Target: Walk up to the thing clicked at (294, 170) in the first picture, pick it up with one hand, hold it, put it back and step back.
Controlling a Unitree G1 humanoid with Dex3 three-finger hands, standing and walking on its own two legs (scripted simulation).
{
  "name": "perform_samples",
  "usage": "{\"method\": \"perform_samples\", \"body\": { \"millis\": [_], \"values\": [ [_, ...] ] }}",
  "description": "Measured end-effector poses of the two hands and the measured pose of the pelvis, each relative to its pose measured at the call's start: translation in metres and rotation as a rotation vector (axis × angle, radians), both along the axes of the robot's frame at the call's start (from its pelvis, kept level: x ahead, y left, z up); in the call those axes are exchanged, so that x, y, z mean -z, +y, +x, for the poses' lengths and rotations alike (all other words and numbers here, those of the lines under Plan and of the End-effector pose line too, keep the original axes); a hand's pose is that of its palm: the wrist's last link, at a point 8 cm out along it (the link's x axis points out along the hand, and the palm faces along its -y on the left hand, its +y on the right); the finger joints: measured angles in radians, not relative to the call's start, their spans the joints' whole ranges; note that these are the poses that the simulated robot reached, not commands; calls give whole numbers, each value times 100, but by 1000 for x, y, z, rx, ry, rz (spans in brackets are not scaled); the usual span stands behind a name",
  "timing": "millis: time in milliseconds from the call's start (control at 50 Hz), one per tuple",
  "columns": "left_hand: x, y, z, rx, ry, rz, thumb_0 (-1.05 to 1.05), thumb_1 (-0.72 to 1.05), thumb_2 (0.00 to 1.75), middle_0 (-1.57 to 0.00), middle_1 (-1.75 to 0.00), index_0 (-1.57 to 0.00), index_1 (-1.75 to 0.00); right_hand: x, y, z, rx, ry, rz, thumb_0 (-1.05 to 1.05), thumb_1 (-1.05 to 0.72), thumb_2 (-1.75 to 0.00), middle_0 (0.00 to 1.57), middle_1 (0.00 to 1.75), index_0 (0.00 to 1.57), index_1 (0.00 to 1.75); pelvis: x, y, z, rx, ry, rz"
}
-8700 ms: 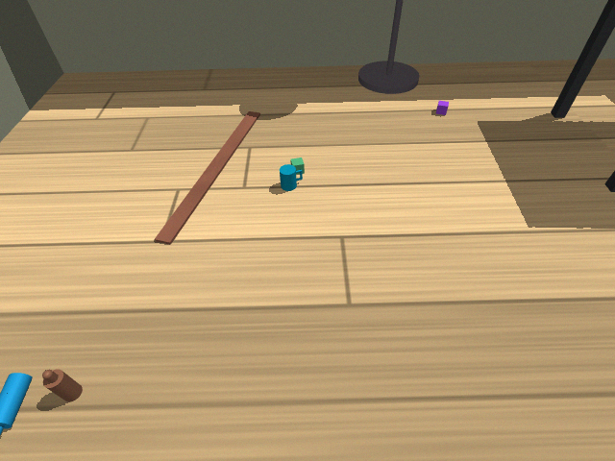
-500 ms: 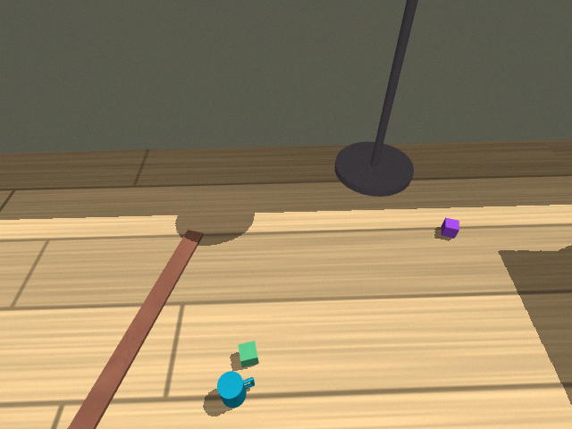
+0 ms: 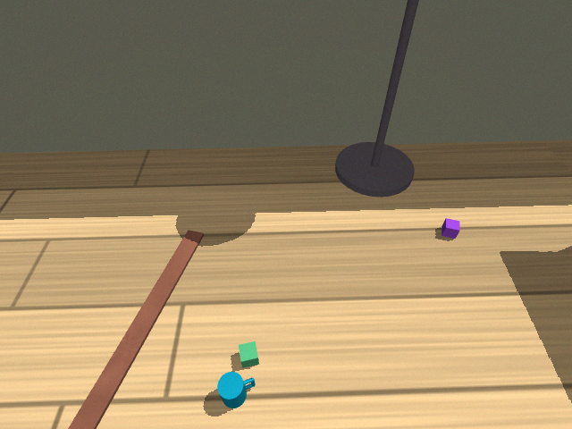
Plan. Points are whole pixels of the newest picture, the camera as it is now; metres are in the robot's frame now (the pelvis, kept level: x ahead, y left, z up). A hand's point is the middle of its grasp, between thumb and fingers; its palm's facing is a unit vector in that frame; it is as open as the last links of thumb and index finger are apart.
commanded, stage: rise first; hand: left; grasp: from above
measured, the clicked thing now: (237, 388) +0.41 +0.19 -0.73
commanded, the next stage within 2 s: none
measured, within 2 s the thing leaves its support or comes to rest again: neither
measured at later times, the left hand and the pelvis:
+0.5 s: hand out of the picture +0.14 +0.25 -0.21, palm faces -0.09 -0.92 -0.39, open 13.1 cm; pelvis -0.01 +0.00 -0.05, yaw -1 degrees
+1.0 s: hand out of the picture +0.12 +0.26 -0.26, palm faces -0.19 -0.85 -0.49, open 14.1 cm; pelvis -0.02 +0.00 -0.13, yaw -1 degrees
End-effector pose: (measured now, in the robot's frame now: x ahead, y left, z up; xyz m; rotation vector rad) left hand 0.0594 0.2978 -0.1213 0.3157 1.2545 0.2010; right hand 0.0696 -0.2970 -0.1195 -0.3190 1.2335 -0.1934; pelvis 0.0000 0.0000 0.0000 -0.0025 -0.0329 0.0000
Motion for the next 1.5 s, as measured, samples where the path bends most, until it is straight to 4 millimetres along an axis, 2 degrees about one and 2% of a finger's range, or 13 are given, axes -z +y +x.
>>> {"method": "perform_samples", "body": {
  "millis": [60, 140, 220, 300, 380, 460, 560, 800, 1020, 1160, 1300, 1400, 1500],
  "values": [
    [0, -2, 8, -20, -47, -2, 0, 89, 91, -19, -32, -19, -33, -1, 3, 3, 8, -46, -1, 1, -92, -90, 20, 30, 20, 30, 2, 0, -2, -2, 22, 0],
    [6, -7, 42, -33, -115, -15, 1, 76, 93, -18, -44, -17, -45, 2, 16, 8, 5, -115, 18, 1, -94, -91, 20, 30, 20, 30, 8, -1, -13, -3, 68, -2],
    [14, -6, 78, 20, -152, -20, 0, 56, 94, -14, -64, -14, -64, 8, 27, 5, 25, -144, 37, 1, -94, -91, 20, 30, 20, 30, 17, -4, -18, 6, 130, -4],
    [16, -5, 93, 70, -157, 2, 0, 31, 95, -10, -83, -11, -82, 13, 33, -2, 55, -161, 53, 1, -95, -91, 20, 30, 20, 30, 24, -3, -16, 18, 157, -5],
    [21, -4, 89, 93, -104, 29, 0, 4, 97, -8, -95, -9, -94, 18, 37, -1, 64, -185, 68, 1, -95, -91, 20, 30, 20, 30, 31, 1, -14, 20, 181, -10],
    [36, -3, 78, 93, -57, 46, 0, -21, 98, -7, -101, -8, -101, 25, 38, 9, 44, -232, 67, 1, -94, -91, 21, 30, 20, 30, 43, 2, -14, 21, 218, -12],
    [56, -1, 71, 102, -89, 63, 0, -40, 98, -7, -106, -7, -106, 39, 37, 29, -1, -292, 47, 1, -93, -91, 21, 30, 20, 30, 65, 2, -17, 19, 270, -14],
    [74, 1, 60, 177, -85, 115, -1, -52, 99, -7, -108, -6, -109, 58, 49, 70, -67, -415, 46, 1, -92, -91, 20, 30, 20, 30, 95, 1, -20, 12, 335, -29],
    [100, 1, 63, 248, -106, 156, -1, -53, 97, -6, -109, -6, -110, 90, 53, 80, -104, -448, 58, 1, -91, -90, 21, 30, 20, 30, 129, 1, -25, 11, 412, -31],
    [140, 7, 82, 390, -113, 232, -1, -53, 97, -6, -109, -6, -109, 132, 47, 78, -126, -438, 56, 1, -89, -90, 21, 30, 20, 30, 167, -1, -35, 12, 485, -28],
    [202, 7, 125, 610, -199, 341, -1, -52, 97, -6, -108, -5, -109, 203, 32, 67, -139, -387, 41, 1, -88, -90, 21, 30, 20, 30, 228, -2, -52, 19, 570, -25],
    [245, 3, 155, 738, -264, 438, -1, -52, 99, -6, -108, -6, -109, 261, 23, 45, -126, -319, 40, 1, -88, -90, 20, 30, 20, 30, 275, -2, -69, 27, 603, -25],
    [280, -2, 181, 816, -308, 522, -1, -53, 101, -7, -107, -6, -108, 313, 21, 9, -97, -228, 47, 1, -89, -90, 20, 30, 20, 30, 314, -2, -87, 37, 617, -28]
  ]
}}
